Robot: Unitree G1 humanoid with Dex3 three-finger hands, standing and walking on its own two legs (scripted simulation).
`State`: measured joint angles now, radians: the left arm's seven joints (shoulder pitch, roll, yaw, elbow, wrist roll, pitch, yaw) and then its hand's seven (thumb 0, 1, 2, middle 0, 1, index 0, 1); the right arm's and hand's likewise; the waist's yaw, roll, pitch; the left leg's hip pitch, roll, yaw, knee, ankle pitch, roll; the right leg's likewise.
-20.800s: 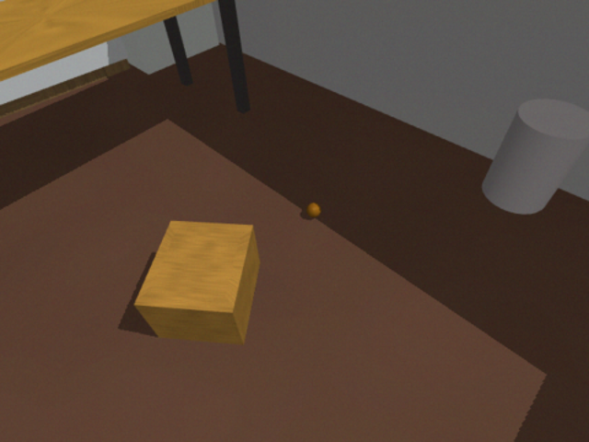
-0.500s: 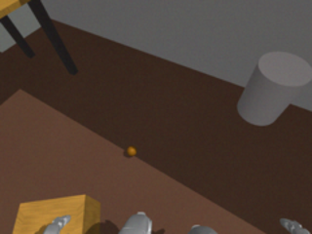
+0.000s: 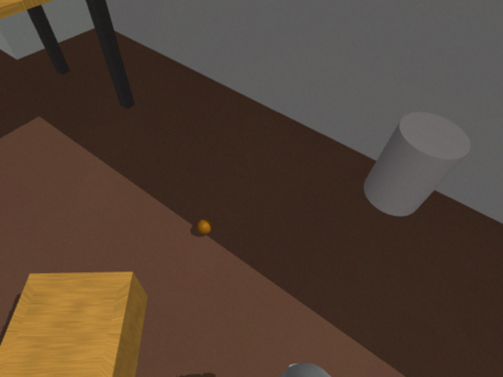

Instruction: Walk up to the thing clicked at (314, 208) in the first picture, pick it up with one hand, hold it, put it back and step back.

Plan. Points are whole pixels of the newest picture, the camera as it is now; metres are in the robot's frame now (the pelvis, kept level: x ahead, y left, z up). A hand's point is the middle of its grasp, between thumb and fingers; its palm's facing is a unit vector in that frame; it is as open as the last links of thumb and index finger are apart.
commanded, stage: walk up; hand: left
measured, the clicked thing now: (204, 226) +0.78 +0.21 -0.74
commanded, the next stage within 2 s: stand in 1.42 s
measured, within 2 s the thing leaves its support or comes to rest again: neither
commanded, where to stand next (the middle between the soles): +0.39 -0.03 m, yaw +0 degrees
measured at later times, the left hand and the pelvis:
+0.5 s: hand out of the picture +0.03 +0.26 -0.14, palm faces +0.04 -0.91 -0.42, open 7.3 cm; pelvis -0.03 -0.02 +0.00, yaw +1 degrees
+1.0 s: hand out of the picture +0.07 +0.23 -0.16, palm faces +0.01 -0.92 -0.39, open 7.3 cm; pelvis +0.01 -0.03 -0.01, yaw +0 degrees
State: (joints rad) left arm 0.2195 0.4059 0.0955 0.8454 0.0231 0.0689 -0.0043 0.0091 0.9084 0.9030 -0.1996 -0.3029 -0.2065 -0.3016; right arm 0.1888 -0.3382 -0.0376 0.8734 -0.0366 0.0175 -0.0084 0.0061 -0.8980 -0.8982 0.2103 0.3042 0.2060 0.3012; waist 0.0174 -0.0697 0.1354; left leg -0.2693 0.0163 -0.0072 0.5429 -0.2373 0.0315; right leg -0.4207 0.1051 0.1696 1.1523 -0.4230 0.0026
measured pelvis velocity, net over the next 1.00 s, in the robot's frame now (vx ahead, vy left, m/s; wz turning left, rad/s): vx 0.01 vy -0.03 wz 0.01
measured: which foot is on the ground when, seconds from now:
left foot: down 0.00-0.20, up 0.22-0.50, down 0.52-1.00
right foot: up 0.00-0.14, down 0.16-0.56, up 0.58-0.82, down 0.84-1.00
